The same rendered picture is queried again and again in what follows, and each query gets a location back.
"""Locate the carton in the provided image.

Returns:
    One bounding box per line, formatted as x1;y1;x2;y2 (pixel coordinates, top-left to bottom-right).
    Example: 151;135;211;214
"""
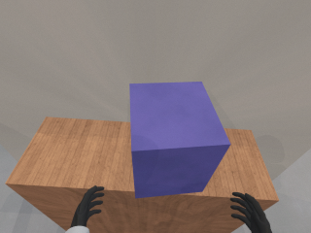
129;82;231;199

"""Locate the robot right hand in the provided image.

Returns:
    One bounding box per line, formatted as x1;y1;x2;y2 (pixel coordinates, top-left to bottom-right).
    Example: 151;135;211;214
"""
230;192;272;233

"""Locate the pedestal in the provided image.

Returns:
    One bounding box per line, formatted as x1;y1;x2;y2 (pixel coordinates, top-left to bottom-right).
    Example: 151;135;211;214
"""
5;116;280;233

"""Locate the robot left hand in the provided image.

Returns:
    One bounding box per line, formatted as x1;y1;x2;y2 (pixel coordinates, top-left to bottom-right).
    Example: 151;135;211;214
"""
70;185;105;228

